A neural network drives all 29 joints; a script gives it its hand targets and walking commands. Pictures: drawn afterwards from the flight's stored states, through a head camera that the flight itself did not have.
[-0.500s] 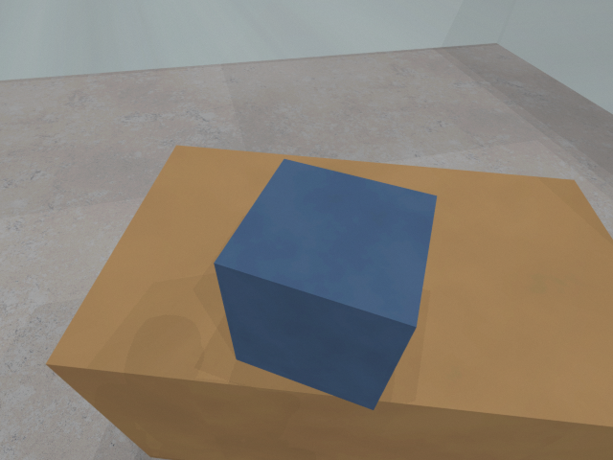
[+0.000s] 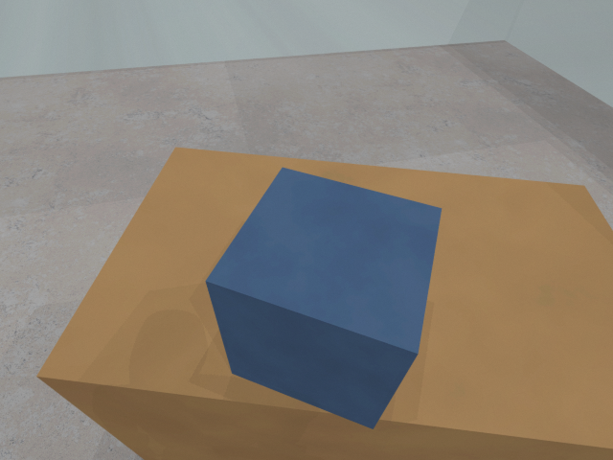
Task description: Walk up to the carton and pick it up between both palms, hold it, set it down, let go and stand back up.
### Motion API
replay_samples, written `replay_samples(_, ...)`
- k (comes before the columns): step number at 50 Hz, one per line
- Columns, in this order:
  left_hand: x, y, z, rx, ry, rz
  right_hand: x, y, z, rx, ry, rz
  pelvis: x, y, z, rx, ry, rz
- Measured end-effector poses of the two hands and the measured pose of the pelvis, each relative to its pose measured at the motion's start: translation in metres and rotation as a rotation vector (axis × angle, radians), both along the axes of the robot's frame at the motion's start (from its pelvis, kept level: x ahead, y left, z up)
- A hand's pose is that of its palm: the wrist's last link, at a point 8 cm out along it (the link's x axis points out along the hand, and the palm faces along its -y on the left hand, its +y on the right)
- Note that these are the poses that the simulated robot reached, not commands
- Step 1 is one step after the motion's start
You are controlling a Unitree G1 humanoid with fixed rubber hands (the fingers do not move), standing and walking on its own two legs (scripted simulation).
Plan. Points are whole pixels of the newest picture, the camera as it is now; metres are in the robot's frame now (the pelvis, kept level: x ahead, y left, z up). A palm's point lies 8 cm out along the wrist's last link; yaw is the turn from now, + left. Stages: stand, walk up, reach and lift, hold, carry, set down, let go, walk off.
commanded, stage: stand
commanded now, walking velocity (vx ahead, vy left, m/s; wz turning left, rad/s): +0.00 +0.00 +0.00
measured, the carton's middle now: (327, 298) +0.36 -0.02 +0.00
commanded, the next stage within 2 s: none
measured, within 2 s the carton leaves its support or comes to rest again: neither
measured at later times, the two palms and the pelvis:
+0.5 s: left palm out of the picture +0.00 +0.19 -0.15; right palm out of the picture +0.02 -0.21 -0.15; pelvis +0.03 -0.01 +0.00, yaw +0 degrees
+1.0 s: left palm out of the picture +0.02 +0.19 -0.16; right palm out of the picture +0.04 -0.21 -0.16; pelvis +0.05 -0.01 +0.00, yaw +0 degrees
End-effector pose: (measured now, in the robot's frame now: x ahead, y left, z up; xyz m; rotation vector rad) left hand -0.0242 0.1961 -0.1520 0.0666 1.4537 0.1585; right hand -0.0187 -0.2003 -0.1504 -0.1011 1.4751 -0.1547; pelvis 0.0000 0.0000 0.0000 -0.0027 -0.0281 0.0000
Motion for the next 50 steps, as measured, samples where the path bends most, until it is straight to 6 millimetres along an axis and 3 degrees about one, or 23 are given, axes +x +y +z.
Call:
replay_samples(26, 0.027, -0.006, -0.002, 0.013, 0.026, -0.004, 0.039, -0.012, -0.004, -0.009, 0.000, 0.004, 0.034, -0.009, -0.003, 0.002, -0.001, 0.005)
replay_samples(50, 0.041, -0.004, -0.005, 0.014, 0.040, -0.006, 0.054, -0.009, -0.005, -0.014, 0.012, 0.005, 0.051, -0.007, -0.005, 0.001, -0.007, 0.006)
